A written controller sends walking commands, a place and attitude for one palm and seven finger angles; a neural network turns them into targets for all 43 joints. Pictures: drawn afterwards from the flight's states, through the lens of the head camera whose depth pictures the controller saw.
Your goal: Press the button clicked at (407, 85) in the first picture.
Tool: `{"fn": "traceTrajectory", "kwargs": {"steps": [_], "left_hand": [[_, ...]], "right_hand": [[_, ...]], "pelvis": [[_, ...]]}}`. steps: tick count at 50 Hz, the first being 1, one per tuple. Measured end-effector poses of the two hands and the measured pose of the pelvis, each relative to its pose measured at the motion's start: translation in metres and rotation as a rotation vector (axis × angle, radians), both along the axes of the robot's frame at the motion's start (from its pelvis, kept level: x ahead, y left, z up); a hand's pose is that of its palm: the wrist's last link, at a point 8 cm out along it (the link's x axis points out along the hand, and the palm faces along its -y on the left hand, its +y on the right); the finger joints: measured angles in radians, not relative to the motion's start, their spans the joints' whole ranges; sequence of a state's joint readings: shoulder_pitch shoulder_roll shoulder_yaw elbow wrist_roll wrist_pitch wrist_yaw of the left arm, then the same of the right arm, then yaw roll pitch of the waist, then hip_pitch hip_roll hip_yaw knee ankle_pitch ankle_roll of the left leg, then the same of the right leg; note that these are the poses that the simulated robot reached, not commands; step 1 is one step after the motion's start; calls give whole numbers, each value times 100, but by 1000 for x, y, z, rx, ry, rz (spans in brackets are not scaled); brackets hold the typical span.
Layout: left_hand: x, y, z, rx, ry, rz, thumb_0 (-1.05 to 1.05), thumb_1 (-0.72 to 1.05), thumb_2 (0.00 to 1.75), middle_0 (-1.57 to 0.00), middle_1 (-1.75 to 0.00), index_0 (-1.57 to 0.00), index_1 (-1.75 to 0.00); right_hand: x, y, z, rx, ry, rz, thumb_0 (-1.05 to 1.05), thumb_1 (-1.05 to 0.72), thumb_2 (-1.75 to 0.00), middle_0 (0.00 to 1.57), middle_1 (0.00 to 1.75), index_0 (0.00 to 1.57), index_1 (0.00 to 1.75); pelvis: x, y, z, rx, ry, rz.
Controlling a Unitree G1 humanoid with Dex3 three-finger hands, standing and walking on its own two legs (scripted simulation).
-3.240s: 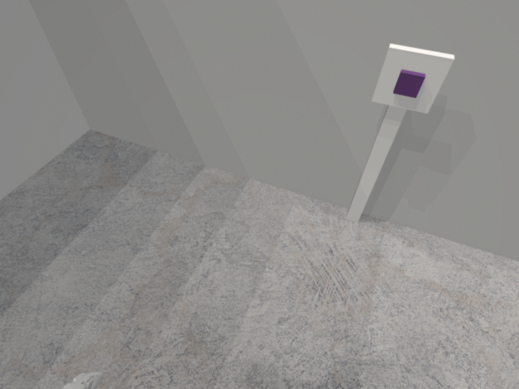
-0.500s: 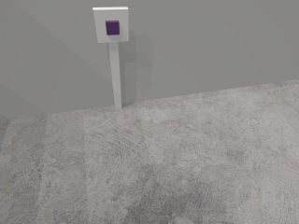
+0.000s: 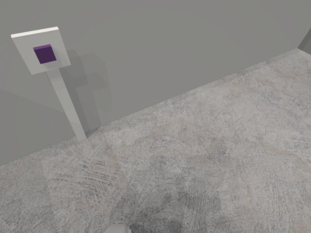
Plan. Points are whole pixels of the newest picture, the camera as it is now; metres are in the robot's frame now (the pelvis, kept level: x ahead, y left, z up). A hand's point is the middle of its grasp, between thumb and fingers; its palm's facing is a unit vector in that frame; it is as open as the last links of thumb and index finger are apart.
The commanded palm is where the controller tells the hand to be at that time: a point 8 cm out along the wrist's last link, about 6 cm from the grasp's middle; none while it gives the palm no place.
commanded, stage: walk to a spot facing it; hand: left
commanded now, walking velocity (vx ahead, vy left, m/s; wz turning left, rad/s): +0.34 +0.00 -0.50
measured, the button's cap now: (45, 53) +0.80 +0.55 -0.01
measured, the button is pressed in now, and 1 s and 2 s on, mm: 0 0 0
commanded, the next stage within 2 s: turn to face it in 0.46 s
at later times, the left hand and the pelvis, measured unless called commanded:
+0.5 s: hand (117, 170) +0.34 +0.15 -0.16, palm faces -0.31 -0.93 -0.17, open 7.4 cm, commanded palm none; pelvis +0.18 +0.01 +0.00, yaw -18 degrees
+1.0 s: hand (126, 156) +0.41 +0.13 -0.18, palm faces -0.16 -0.98 -0.13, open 7.3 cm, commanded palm none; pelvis +0.27 -0.01 -0.01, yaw -12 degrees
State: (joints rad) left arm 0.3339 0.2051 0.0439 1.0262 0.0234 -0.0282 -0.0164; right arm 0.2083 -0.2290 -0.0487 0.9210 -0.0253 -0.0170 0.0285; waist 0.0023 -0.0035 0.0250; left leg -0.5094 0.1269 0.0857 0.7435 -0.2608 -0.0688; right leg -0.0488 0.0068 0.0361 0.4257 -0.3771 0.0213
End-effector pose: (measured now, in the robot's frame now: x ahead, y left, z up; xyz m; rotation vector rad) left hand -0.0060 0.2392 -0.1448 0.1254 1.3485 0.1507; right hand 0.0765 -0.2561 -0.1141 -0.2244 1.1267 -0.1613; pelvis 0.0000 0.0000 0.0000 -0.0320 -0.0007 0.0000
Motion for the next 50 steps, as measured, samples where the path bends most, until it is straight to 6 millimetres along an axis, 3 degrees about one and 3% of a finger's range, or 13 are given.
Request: {"fn": "traceTrajectory", "kwargs": {"steps": [3,5,8,14,18,23,29,32,36,41,45,50], "left_hand": [[16,20,-18,-13,49,4,1,91,90,-21,-30,-20,-30],[36,31,-23,-13,74,-15,1,91,90,-21,-30,-20,-30],[80,42,-15,-13,52,-59,1,91,90,-20,-30,-20,-30],[186,41,9,-11,-71,-146,1,92,90,-20,-29,-19,-30],[251,23,15,-16,-114,-217,1,92,90,-20,-29,-19,-30],[327,-17,15,-25,-144,-334,1,92,90,-20,-29,-19,-30],[410,-78,3,-16,-240,-457,1,91,90,-20,-29,-19,-30],[426,-93,5,-7,-266,-470,0,91,90,-20,-30,-20,-30],[431,-102,15,3,-245,-471,0,91,90,-20,-30,-20,-30],[433,-108,18,-34,-240,-431,1,91,90,-20,-30,-20,-30],[432,-95,12,-62,-258,-343,0,91,90,-21,-30,-20,-30],[416,-55,-11,-63,-213,-227,0,91,90,-21,-30,-20,-30]], "right_hand": [[41,20,-2,-20,-71,6,1,-90,-90,20,30,20,30],[54,31,0,-29,-99,-10,0,-90,-89,20,30,20,30],[52,45,4,-16,-76,-72,0,-90,-89,20,30,20,30],[23,58,4,7,67,-232,0,-93,-89,20,30,20,30],[2,64,-2,36,177,-318,0,-93,-89,20,30,20,30],[-15,69,-14,89,291,-430,0,-92,-89,20,30,20,30],[-12,55,-43,159,377,-526,1,-91,-89,20,30,20,30],[15,35,-48,147,353,-528,1,-91,-89,20,30,20,30],[68,10,-38,113,232,-499,1,-91,-89,20,30,20,30],[124,0,-27,101,133,-438,0,-91,-90,20,30,19,30],[153,-2,-20,72,134,-368,1,-92,-90,20,30,19,30],[185,4,-16,24,121,-279,1,-92,-90,20,30,20,30]], "pelvis": [[29,17,-12,-3,-10,-33],[43,25,-14,-1,-19,-67],[66,32,-5,-2,-26,-108],[110,39,11,9,-13,-185],[137,35,12,19,-8,-229],[169,20,6,28,-10,-291],[210,-17,-19,39,-6,-348],[220,-25,-19,31,-14,-364],[235,-31,-7,23,-11,-365],[252,-32,1,12,-10,-323],[263,-26,-1,0,-16,-267],[275,-10,-10,-1,-12,-203]]}}
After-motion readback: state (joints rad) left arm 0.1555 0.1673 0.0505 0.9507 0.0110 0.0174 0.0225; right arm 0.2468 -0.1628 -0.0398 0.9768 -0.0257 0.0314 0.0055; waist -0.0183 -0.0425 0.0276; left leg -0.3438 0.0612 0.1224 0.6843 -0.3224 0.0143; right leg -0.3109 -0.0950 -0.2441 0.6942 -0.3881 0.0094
